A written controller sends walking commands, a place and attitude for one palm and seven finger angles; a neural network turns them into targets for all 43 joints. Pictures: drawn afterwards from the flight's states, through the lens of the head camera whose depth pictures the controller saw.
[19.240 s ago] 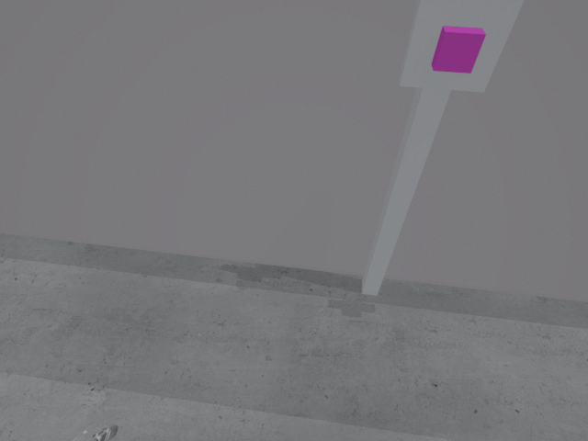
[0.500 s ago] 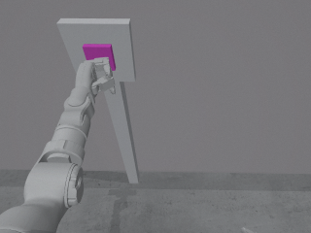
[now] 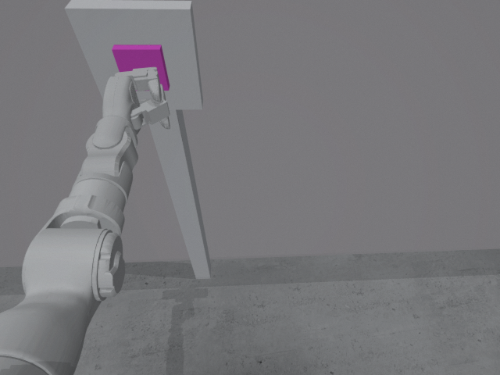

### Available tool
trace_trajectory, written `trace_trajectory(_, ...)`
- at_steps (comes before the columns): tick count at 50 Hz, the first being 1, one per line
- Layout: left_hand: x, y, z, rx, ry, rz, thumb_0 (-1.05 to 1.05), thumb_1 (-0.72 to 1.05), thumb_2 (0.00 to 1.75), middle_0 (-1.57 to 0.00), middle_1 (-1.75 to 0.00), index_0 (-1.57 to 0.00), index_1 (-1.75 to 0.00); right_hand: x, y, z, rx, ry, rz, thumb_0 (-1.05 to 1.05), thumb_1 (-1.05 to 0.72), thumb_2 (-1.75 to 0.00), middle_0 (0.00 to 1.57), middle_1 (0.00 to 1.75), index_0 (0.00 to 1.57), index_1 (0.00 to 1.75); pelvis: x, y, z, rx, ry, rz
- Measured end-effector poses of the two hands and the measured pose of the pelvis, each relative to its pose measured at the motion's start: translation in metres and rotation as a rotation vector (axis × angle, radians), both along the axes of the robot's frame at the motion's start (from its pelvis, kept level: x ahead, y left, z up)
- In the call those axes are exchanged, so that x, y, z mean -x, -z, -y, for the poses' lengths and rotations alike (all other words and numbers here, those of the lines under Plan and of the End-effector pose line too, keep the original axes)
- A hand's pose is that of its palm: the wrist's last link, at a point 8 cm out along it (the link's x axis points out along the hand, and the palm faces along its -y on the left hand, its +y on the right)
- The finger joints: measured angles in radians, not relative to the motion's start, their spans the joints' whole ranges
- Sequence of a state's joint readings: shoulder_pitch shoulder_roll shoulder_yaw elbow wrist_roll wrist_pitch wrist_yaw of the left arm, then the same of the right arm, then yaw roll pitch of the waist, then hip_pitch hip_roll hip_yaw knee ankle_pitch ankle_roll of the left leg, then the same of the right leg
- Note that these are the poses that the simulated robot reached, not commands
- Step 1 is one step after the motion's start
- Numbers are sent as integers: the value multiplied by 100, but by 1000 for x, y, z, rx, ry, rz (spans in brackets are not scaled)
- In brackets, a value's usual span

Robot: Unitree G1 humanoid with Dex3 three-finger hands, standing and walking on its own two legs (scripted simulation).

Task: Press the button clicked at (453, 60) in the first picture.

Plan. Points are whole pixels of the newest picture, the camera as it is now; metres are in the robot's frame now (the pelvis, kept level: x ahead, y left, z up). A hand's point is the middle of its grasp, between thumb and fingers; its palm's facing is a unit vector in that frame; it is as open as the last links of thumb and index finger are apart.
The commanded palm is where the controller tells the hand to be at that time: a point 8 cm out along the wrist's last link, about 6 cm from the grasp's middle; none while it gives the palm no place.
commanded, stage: pull the fist back off the button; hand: left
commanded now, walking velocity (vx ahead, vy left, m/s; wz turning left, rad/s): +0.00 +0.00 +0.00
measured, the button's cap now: (143, 65) +0.55 +0.15 +0.21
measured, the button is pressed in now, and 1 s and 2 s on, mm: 14 0 0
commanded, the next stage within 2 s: draw the hand back to the body in 1.06 s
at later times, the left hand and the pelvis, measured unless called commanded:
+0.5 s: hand (164, 110) +0.48 +0.11 +0.17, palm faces -0.02 -1.00 +0.00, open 2.7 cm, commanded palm +0.45 +0.16 +0.18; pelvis +0.01 +0.01 +0.00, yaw -1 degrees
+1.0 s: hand (156, 142) +0.41 +0.12 +0.17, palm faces -0.01 -1.00 +0.00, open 3.1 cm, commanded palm +0.38 +0.17 +0.18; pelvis +0.04 -0.02 +0.01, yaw +0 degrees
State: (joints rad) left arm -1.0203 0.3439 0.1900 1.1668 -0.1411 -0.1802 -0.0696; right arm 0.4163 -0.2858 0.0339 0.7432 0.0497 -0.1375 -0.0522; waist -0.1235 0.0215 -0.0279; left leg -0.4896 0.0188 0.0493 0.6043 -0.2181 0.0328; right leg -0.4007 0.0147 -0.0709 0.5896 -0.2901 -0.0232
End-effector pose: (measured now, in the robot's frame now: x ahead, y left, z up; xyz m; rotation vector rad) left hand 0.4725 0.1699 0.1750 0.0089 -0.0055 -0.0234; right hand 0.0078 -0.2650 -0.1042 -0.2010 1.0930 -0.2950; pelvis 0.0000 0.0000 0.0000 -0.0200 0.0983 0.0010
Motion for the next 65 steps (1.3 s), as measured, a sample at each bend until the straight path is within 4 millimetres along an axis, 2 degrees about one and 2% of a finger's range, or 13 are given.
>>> trace_trajectory(9, 1, 0, 0, 4, -1, 1, -3, 74, 97, -130, -150, -138, -150, 10, -1, -3, 7, 2, 9, 1, -91, -90, 20, 30, 20, 30, 5, 2, -5, 3, 5, -6)
trace_trajectory(19, 4, 2, 2, 8, -5, 12, -3, 76, 95, -130, -150, -134, -150, -10, 2, -13, -20, -26, 54, 1, -91, -90, 20, 30, 20, 30, 2, 3, -8, -1, 10, -2)
trace_trajectory(29, 17, 6, 5, 13, 2, 38, -6, 82, 95, -130, -150, -131, -150, -55, -1, -17, -52, -54, 134, 1, -91, -90, 20, 30, 20, 30, -12, 0, -6, -7, 19, 20)
trace_trajectory(35, 31, 9, 6, 13, -2, 37, -3, 86, 93, -130, -150, -131, -150, -96, -9, -16, -66, -70, 220, 1, -91, -90, 20, 30, 20, 30, -23, -4, -1, -12, 28, 46)
trace_trajectory(45, 65, 7, 2, 12, -5, 34, 1, 90, 91, -130, -150, -131, -150, -172, -30, -16, -78, -146, 348, 1, -91, -90, 20, 30, 20, 30, -39, -8, 9, -20, 15, 87)
trace_trajectory(51, 84, 5, -2, 5, -18, 19, 2, 90, 90, -130, -150, -131, -150, -207, -42, -19, -85, -194, 404, 1, -91, -90, 20, 30, 20, 30, -44, -10, 16, -24, -1, 106)
trace_trajectory(57, 93, 1, -3, -3, -21, 12, 2, 90, 90, -130, -150, -131, -150, -222, -45, -22, -89, -226, 418, 1, -91, -90, 20, 30, 20, 30, -44, -10, 22, -27, -19, 119)
trace_trajectory(65, 103, -3, -3, 3, -9, 24, 2, 90, 90, -130, -150, -130, -150, -212, -41, -19, -108, -210, 397, 1, -91, -90, 20, 30, 20, 30, -44, -11, 25, -32, -10, 126)
